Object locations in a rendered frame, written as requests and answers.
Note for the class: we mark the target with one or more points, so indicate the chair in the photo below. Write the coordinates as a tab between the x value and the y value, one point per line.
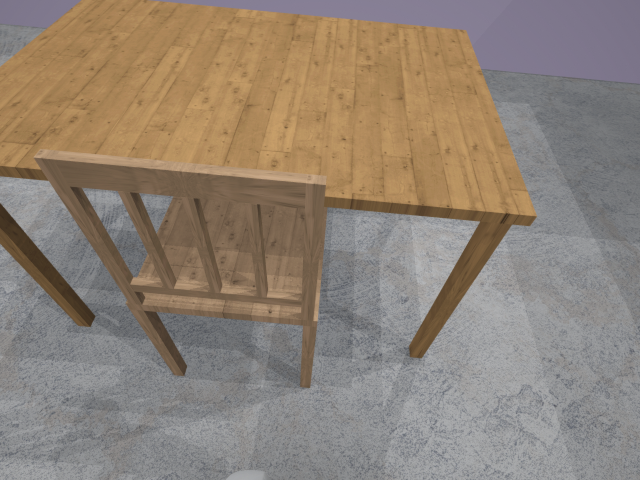
235	243

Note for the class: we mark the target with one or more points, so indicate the table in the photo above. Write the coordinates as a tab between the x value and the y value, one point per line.
398	117

